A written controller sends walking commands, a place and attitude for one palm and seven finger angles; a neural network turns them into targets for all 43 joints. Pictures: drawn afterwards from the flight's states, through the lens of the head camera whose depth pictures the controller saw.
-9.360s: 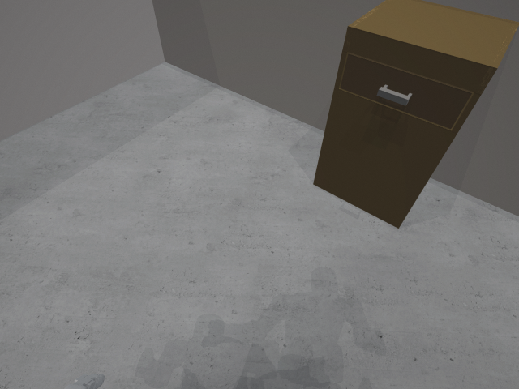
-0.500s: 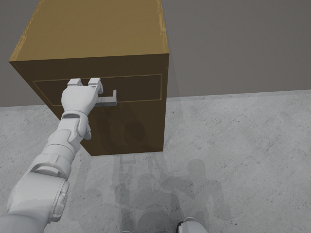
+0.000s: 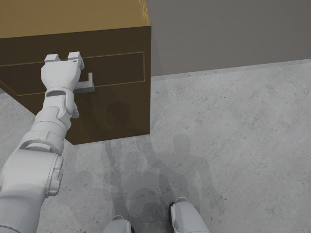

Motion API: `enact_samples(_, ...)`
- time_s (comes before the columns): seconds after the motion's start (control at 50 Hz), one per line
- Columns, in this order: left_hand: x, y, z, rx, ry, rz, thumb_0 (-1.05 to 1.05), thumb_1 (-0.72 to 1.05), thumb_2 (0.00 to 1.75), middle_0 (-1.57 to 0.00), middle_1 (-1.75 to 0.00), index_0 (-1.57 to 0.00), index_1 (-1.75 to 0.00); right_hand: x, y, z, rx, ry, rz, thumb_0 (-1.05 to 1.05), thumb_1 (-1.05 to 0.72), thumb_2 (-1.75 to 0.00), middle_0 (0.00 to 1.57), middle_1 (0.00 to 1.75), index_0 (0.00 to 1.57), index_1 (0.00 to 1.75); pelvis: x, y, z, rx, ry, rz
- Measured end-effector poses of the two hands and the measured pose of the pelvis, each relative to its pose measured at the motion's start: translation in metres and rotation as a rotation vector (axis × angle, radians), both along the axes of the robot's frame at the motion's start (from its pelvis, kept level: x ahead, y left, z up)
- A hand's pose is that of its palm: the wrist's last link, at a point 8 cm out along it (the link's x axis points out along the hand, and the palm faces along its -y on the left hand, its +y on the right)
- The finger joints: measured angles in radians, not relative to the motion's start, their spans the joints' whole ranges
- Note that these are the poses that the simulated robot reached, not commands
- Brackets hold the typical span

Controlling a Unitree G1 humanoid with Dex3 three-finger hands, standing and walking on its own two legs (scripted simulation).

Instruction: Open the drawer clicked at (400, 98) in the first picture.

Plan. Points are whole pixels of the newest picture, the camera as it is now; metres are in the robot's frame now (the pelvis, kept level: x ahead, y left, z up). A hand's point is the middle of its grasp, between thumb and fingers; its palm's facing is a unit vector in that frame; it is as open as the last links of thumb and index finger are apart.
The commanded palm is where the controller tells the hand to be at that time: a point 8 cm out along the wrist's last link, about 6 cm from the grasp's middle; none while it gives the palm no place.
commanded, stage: move the hooked fingers above the handle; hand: left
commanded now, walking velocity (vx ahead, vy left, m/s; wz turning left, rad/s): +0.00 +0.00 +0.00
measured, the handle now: (76, 82) +0.57 +0.19 -0.05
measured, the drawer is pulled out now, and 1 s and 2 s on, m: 0.00 0.00 0.00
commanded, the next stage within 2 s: lower the fingers behind the handle in 0.58 s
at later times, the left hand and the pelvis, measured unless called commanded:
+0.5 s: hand (67, 90) +0.50 +0.19 +0.00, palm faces -0.06 +0.00 -1.00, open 13.8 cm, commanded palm +0.49 +0.19 +0.06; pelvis +0.00 +0.00 +0.00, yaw +1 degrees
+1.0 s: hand (72, 93) +0.50 +0.18 -0.02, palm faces -0.08 +0.01 -1.00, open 13.8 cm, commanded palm +0.49 +0.19 +0.03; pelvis +0.00 +0.00 +0.00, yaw +0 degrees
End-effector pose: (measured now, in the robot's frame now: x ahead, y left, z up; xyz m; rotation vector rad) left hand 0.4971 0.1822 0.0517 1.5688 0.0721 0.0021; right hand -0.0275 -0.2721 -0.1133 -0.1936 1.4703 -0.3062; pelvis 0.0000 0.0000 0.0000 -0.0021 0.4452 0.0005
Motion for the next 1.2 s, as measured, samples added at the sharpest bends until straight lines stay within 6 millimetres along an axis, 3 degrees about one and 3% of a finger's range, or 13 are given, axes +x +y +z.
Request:
enact_samples(0.12, -0.006, 0.005, 0.004, -0.001, 0.022, 0.018, 0.00, -0.49, 0.30, -0.32, -1.20, -0.32, -1.20, 0.006, 0.006, 0.000, 0.027, -0.002, -0.006, 0.00, -0.90, -0.90, 0.20, 0.30, 0.20, 0.30, 0.004, 0.000, 0.006, -0.002, -0.015, -0.005)
enact_samples(0.28, -0.019, 0.008, 0.009, -0.005, 0.027, -0.010, 0.00, -0.49, 0.30, -0.32, -1.20, -0.32, -1.20, 0.031, 0.005, 0.003, 0.025, -0.059, 0.033, 0.00, -0.90, -0.90, 0.20, 0.30, 0.20, 0.30, 0.007, -0.001, 0.010, -0.002, -0.040, 0.009)
enact_samples(0.46, -0.014, 0.008, 0.005, 0.006, 0.016, -0.005, 0.00, -0.49, 0.30, -0.32, -1.20, -0.32, -1.20, 0.049, -0.005, 0.002, -0.009, -0.107, 0.069, 0.00, -0.90, -0.90, 0.20, 0.30, 0.20, 0.30, 0.003, -0.002, 0.005, -0.004, -0.025, 0.022)
enact_samples(0.68, -0.005, -0.006, 0.005, -0.002, 0.006, -0.015, 0.00, -0.49, 0.30, -0.32, -1.20, -0.32, -1.20, 0.029, 0.000, -0.001, 0.009, -0.053, 0.035, 0.00, -0.90, -0.90, 0.20, 0.30, 0.20, 0.30, 0.004, -0.001, 0.003, -0.004, -0.015, 0.012)
enact_samples(0.86, -0.007, -0.005, -0.003, 0.010, 0.040, -0.002, 0.00, -0.49, 0.30, -0.32, -1.20, -0.32, -1.20, 0.012, 0.005, -0.005, 0.031, -0.017, 0.012, 0.00, -0.90, -0.90, 0.20, 0.30, 0.20, 0.30, 0.003, -0.003, 0.003, 0.002, -0.013, 0.003)
enact_samples(1.2, -0.005, -0.002, -0.031, 0.005, 0.015, 0.000, 0.00, -0.49, 0.30, -0.32, -1.20, -0.32, -1.20, 0.017, -0.009, -0.018, -0.010, -0.027, 0.051, 0.00, -0.90, -0.90, 0.20, 0.30, 0.20, 0.30, -0.005, -0.005, -0.016, -0.004, 0.040, 0.019)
